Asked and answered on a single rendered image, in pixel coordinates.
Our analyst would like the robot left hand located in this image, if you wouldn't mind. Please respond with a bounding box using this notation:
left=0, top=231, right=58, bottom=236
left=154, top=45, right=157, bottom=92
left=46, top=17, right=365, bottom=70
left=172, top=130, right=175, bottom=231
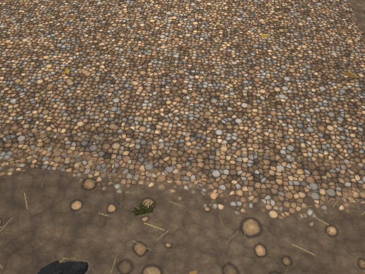
left=37, top=261, right=88, bottom=274

